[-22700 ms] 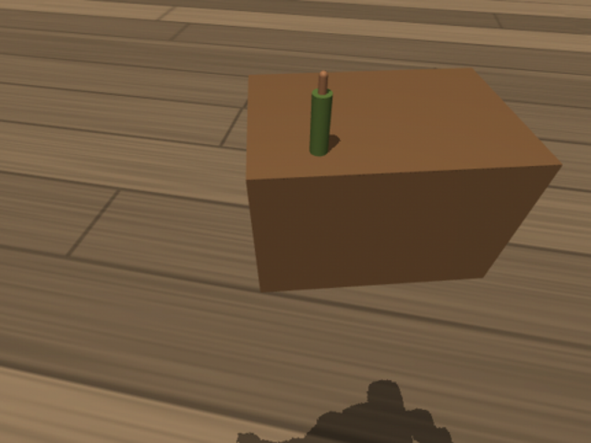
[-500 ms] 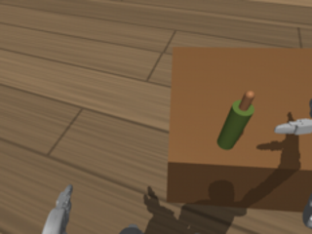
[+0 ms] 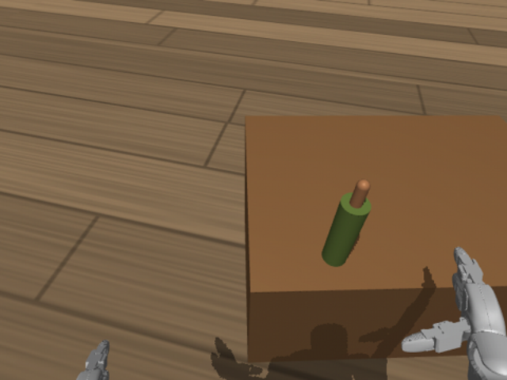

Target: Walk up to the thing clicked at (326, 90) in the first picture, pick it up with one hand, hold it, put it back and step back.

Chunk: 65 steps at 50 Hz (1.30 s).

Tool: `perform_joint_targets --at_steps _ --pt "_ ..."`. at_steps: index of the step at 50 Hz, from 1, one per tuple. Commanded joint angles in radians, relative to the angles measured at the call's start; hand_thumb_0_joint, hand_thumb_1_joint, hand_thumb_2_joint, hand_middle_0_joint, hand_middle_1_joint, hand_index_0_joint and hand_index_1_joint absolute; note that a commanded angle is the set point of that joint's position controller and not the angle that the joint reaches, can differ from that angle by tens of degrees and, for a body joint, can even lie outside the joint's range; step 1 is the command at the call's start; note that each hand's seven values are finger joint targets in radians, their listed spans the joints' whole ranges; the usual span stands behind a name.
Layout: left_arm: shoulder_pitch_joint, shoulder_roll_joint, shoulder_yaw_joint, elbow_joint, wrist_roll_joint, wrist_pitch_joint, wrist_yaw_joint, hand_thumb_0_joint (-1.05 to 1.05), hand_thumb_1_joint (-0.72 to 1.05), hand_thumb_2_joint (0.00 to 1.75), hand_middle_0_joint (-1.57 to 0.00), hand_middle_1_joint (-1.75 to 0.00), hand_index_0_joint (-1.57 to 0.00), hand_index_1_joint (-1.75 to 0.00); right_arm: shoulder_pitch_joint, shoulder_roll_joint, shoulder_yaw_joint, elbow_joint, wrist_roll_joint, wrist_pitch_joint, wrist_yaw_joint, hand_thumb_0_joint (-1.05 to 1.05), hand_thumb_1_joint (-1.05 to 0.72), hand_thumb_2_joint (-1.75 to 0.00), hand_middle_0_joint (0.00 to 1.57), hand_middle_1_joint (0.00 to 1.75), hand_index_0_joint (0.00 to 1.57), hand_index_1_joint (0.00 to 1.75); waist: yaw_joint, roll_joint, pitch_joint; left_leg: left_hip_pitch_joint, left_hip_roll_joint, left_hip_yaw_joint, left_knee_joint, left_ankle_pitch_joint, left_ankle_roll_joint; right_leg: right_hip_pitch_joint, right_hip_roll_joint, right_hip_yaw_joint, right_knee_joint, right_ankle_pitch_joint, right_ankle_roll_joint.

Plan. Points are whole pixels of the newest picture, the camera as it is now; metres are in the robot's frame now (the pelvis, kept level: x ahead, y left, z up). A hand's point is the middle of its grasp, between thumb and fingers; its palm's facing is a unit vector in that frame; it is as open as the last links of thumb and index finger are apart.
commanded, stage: sink last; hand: right
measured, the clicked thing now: (347, 224) +0.42 -0.19 -0.03
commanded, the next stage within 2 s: home in 0.60 s
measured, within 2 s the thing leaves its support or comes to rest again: neither
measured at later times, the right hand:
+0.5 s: hand (426, 372) +0.15 -0.23 +0.00, palm faces +0.27 +0.89 -0.36, open 17.3 cm
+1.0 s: hand out of the picture +0.12 -0.18 -0.06, palm faces +0.16 +0.96 -0.24, open 17.3 cm
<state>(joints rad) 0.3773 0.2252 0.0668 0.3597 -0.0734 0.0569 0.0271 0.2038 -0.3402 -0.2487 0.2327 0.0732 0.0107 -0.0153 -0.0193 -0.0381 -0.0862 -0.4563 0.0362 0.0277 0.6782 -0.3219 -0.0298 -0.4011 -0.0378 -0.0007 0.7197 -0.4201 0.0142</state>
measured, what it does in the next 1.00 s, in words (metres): stands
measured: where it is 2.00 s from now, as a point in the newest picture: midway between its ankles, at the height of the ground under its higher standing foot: outside the picture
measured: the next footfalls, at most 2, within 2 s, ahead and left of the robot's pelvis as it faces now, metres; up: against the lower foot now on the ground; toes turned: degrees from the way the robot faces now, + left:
none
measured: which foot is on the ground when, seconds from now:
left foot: down 0.00-1.00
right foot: down 0.00-1.00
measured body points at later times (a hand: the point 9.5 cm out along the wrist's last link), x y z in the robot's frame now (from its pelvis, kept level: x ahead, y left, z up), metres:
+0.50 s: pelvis -0.02 +0.02 -0.01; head -0.02 +0.04 +0.44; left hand +0.13 +0.29 -0.07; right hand +0.13 -0.27 +0.03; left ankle +0.01 +0.14 -0.72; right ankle -0.03 -0.12 -0.72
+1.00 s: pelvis -0.04 +0.01 -0.01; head -0.01 +0.02 +0.44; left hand +0.14 +0.22 -0.08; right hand +0.11 -0.23 -0.04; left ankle +0.01 +0.14 -0.72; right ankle -0.03 -0.12 -0.72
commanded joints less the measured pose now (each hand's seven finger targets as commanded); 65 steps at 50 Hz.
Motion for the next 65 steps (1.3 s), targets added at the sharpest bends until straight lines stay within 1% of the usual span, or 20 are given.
perform_joint_targets --at_steps 1,3,7,11,12,15,20,23,28,35,37,42,47,49,54,56,58,61,64,65 --pt "-0.139 0.198 0.122 -0.243 0.012 -0.076 0.049 0.00 -0.46 0.05 -0.05 -0.05 -0.06 -0.04 -0.022 -0.188 -0.078 -0.347 0.010 -0.061 -0.047 0.00 0.49 -0.06 0.06 0.06 0.06 0.06 0.010 0.038 -0.122 0.131 -0.035 0.054 -0.065 0.215 0.030 0.034 0.023 -0.022 -0.117 0.301 -0.014" --pt "-0.125 0.191 0.119 -0.266 0.020 -0.083 0.068 0.00 -0.48 0.04 -0.05 -0.05 -0.06 -0.04 0.029 -0.164 -0.061 -0.403 0.006 -0.063 -0.062 0.00 0.49 -0.06 0.06 0.06 0.06 0.06 0.001 0.039 -0.153 0.161 -0.028 0.047 -0.057 0.236 0.028 0.043 0.027 -0.024 -0.110 0.318 -0.013" --pt "-0.025 0.112 0.059 -0.251 0.030 -0.097 0.081 0.00 -0.46 0.04 -0.05 -0.05 -0.06 -0.04 0.155 -0.045 0.063 -0.483 -0.003 -0.070 -0.061 0.00 0.51 -0.06 0.05 0.06 0.05 0.06 0.012 0.008 -0.151 0.154 -0.021 0.045 -0.040 0.263 0.028 0.058 0.034 -0.035 -0.091 0.345 -0.011" --pt "0.061 0.053 0.042 -0.137 0.034 -0.095 0.069 0.00 -0.42 0.06 -0.05 -0.06 -0.06 -0.05 0.279 -0.066 0.033 -0.503 -0.012 -0.058 -0.056 0.00 0.51 -0.06 0.05 0.06 0.05 0.06 -0.007 -0.038 -0.072 0.117 -0.018 0.044 -0.039 0.246 0.026 0.000 0.048 -0.051 -0.086 0.312 -0.015" --pt "0.046 0.136 0.108 -0.163 0.036 -0.102 0.077 0.00 -0.42 0.06 -0.05 -0.06 -0.05 -0.05 0.293 -0.055 0.036 -0.424 -0.012 -0.039 -0.053 0.00 0.53 -0.06 0.05 0.06 0.05 0.06 0.033 -0.013 -0.037 0.080 -0.024 0.046 -0.045 0.219 0.022 -0.012 0.044 -0.050 -0.092 0.274 -0.019" --pt "0.020 0.117 0.092 -0.147 0.041 -0.108 0.076 0.00 -0.46 0.05 -0.05 -0.06 -0.06 -0.05 0.179 -0.111 -0.012 -0.571 -0.012 -0.047 -0.056 0.00 0.53 -0.05 0.05 0.06 0.05 0.06 0.015 -0.055 -0.013 0.065 -0.019 0.044 -0.052 0.135 0.024 -0.029 0.043 -0.042 -0.108 0.187 -0.016" --pt "-0.070 0.214 0.186 -0.234 0.043 -0.145 0.092 0.00 -0.49 0.03 -0.06 -0.06 -0.07 -0.05 0.260 -0.074 -0.019 -0.443 -0.012 -0.033 -0.055 0.00 0.52 -0.06 0.05 0.06 0.06 0.06 0.024 0.088 0.013 0.044 -0.015 0.041 -0.079 0.032 0.011 -0.051 0.045 -0.037 -0.096 0.096 -0.029" --pt "-0.069 0.151 0.139 -0.255 0.042 -0.147 0.084 0.00 -0.50 0.04 -0.06 -0.06 -0.06 -0.05 0.224 -0.088 -0.043 -0.470 -0.012 -0.065 -0.055 0.00 0.52 -0.06 0.05 0.06 0.05 0.06 -0.010 0.136 0.000 0.058 0.003 0.018 -0.105 -0.045 0.009 -0.051 0.050 -0.041 -0.078 0.080 -0.024" --pt "-0.054 0.096 0.078 -0.250 0.042 -0.152 0.079 0.00 -0.50 0.05 -0.05 -0.06 -0.06 -0.05 0.226 -0.129 -0.101 -0.449 -0.013 -0.104 -0.063 0.00 0.55 -0.05 0.05 0.06 0.05 0.06 -0.041 0.092 -0.038 0.096 0.007 0.008 -0.090 0.000 0.011 -0.061 0.056 -0.051 -0.077 0.118 -0.021" --pt "-0.007 0.084 0.057 -0.187 0.048 -0.173 0.080 0.00 -0.47 0.07 -0.05 -0.06 -0.05 -0.06 0.225 -0.082 -0.049 -0.422 -0.017 -0.133 -0.057 0.00 0.49 -0.06 0.05 0.06 0.05 0.06 -0.012 -0.007 0.007 0.067 -0.003 0.020 -0.083 -0.013 0.017 -0.072 0.052 -0.051 -0.103 0.073 -0.017" --pt "0.007 0.115 0.082 -0.203 0.047 -0.178 0.079 0.00 -0.31 0.23 -0.12 -0.16 -0.12 -0.16 0.267 -0.061 -0.035 -0.380 -0.019 -0.130 -0.052 0.00 0.52 -0.07 0.06 0.06 0.06 0.06 0.002 0.025 0.017 0.052 -0.012 0.034 -0.076 -0.001 0.016 -0.071 0.048 -0.048 -0.106 0.078 -0.018" --pt "-0.105 -0.004 -0.057 -0.189 0.047 -0.188 0.052 0.00 0.09 0.58 -0.14 -0.20 -0.14 -0.20 0.233 0.012 0.063 -0.329 -0.029 -0.137 -0.035 0.00 0.53 -0.07 0.06 0.06 0.06 0.06 -0.007 0.049 0.050 0.022 -0.021 0.051 -0.056 -0.040 0.020 -0.127 0.038 -0.035 -0.105 0.043 -0.016" --pt "-0.089 0.122 0.042 -0.202 0.056 -0.199 0.065 0.00 0.49 0.72 -0.17 -0.24 -0.17 -0.24 0.189 0.048 0.145 -0.256 -0.043 -0.135 -0.031 0.00 0.55 -0.06 0.05 0.05 0.05 0.05 0.046 0.067 -0.029 0.010 -0.027 0.052 -0.015 0.004 0.022 -0.087 0.029 -0.025 -0.087 0.068 -0.015" --pt "-0.039 0.161 0.087 -0.207 0.055 -0.195 0.072 0.00 0.64 0.75 -0.17 -0.25 -0.17 -0.25 0.178 0.017 0.122 -0.239 -0.049 -0.123 -0.039 0.00 0.57 -0.04 0.05 0.05 0.05 0.05 0.049 0.053 -0.079 0.026 -0.024 0.048 -0.002 0.051 0.023 -0.053 0.028 -0.024 -0.074 0.112 -0.012" --pt "-0.048 0.060 -0.017 -0.221 0.054 -0.183 0.065 0.00 0.85 0.87 -0.20 -0.29 -0.19 -0.29 0.109 -0.002 0.129 -0.212 -0.057 -0.096 -0.057 0.00 0.59 -0.03 0.05 0.05 0.05 0.05 0.017 0.018 -0.090 0.049 -0.019 0.043 0.009 0.060 0.025 -0.081 0.032 -0.023 -0.060 0.126 -0.010" --pt "-0.103 0.006 -0.075 -0.234 0.054 -0.180 0.061 0.00 0.88 0.89 -0.20 -0.29 -0.20 -0.29 0.108 0.045 0.181 -0.180 -0.056 -0.092 -0.055 0.00 0.58 -0.04 0.05 0.05 0.05 0.05 0.008 0.010 -0.059 0.037 -0.017 0.037 0.005 0.014 0.028 -0.122 0.033 -0.027 -0.061 0.078 -0.010" --pt "-0.133 -0.004 -0.091 -0.228 0.055 -0.180 0.059 0.00 0.89 0.90 -0.20 -0.29 -0.20 -0.30 0.146 0.078 0.213 -0.128 -0.054 -0.085 -0.055 0.00 0.58 -0.04 0.05 0.05 0.05 0.05 0.002 -0.018 -0.025 0.034 -0.015 0.032 -0.001 -0.004 0.030 -0.149 0.034 -0.036 -0.066 0.054 -0.007" --pt "-0.096 0.026 -0.068 -0.219 0.058 -0.172 0.055 0.00 0.90 0.90 -0.20 -0.30 -0.20 -0.30 0.161 0.021 0.183 -0.210 -0.050 -0.086 -0.063 0.00 0.55 -0.06 0.05 0.05 0.05 0.05 -0.014 -0.074 -0.095 0.074 -0.017 0.038 0.014 0.066 0.035 -0.119 0.034 -0.036 -0.057 0.136 0.003" --pt "-0.059 0.084 0.002 -0.217 0.060 -0.158 0.057 0.00 0.90 0.90 -0.20 -0.30 -0.20 -0.30 0.222 0.035 0.193 -0.159 -0.050 -0.071 -0.064 0.00 0.57 -0.05 0.05 0.05 0.05 0.05 0.013 -0.006 -0.086 0.071 -0.021 0.045 0.017 0.131 0.027 -0.108 0.034 -0.039 -0.039 0.198 -0.002" --pt "-0.098 0.128 -0.006 -0.036 0.057 -0.155 0.059 0.00 0.90 0.90 -0.20 -0.30 -0.20 -0.30 0.279 0.012 0.122 -0.177 -0.052 -0.059 -0.083 0.00 0.56 -0.05 0.05 0.05 0.05 0.05 0.006 0.005 -0.078 0.060 -0.035 0.045 0.029 0.121 0.028 -0.101 0.029 -0.029 -0.018 0.180 -0.008"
